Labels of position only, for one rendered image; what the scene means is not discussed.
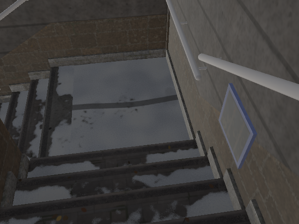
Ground stairs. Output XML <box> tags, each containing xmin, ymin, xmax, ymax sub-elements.
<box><xmin>0</xmin><ymin>78</ymin><xmax>49</xmax><ymax>160</ymax></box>
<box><xmin>0</xmin><ymin>139</ymin><xmax>251</xmax><ymax>224</ymax></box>

